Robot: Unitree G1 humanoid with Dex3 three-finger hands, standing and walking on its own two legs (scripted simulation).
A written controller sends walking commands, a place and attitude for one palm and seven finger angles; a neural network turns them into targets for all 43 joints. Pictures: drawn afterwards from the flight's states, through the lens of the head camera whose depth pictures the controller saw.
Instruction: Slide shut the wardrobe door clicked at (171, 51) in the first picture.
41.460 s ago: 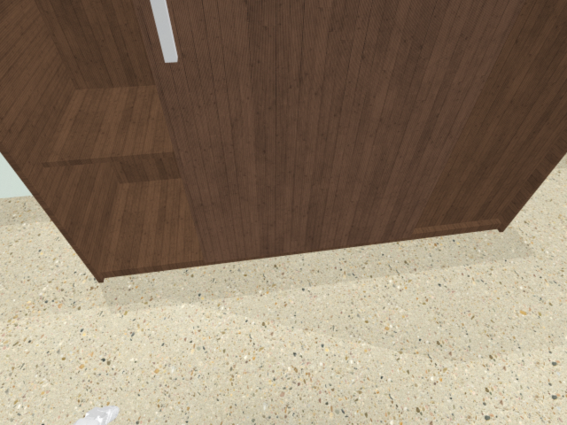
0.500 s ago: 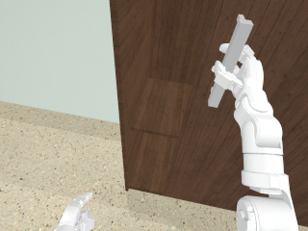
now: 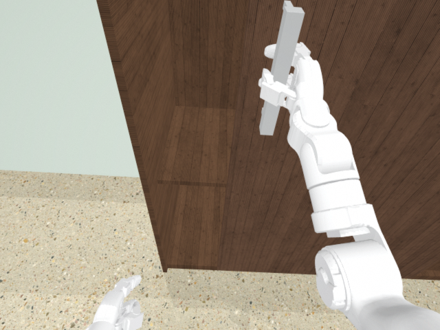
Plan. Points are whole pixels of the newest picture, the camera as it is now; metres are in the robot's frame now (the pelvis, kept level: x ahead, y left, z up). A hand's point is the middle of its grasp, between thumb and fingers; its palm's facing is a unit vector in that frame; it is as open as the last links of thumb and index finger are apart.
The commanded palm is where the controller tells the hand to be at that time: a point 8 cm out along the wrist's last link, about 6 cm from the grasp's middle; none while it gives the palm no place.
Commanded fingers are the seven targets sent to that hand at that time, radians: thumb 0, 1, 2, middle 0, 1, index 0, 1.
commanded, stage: tug the door sideways, standing still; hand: right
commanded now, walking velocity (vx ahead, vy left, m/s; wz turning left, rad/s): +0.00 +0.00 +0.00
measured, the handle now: (275, 74) +0.49 -0.07 +0.25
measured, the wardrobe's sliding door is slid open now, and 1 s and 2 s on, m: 0.23 0.23 0.06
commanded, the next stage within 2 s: step sideways, sliding the door along in 0.16 s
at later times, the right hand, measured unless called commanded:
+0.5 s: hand (268, 91) +0.43 -0.05 +0.25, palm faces -0.05 +0.99 -0.10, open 6.7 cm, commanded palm +0.42 -0.08 +0.25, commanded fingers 0.00 -0.90 -0.90 0.45 1.40 0.45 1.40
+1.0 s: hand (263, 90) +0.45 -0.04 +0.24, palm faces +0.10 +0.99 -0.09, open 6.5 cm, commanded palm +0.42 -0.03 +0.24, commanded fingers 0.00 -0.90 -0.90 0.45 1.40 0.45 1.40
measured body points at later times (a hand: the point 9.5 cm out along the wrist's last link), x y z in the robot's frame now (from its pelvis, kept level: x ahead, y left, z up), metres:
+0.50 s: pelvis -0.03 +0.00 -0.01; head +0.00 +0.02 +0.44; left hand +0.07 +0.24 -0.14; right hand +0.43 -0.10 +0.25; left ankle -0.04 +0.10 -0.73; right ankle -0.01 -0.12 -0.74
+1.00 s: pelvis +0.01 +0.11 -0.01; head +0.10 +0.08 +0.42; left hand +0.24 +0.27 -0.12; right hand +0.43 -0.10 +0.25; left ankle +0.10 +0.28 -0.70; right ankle -0.01 -0.09 -0.74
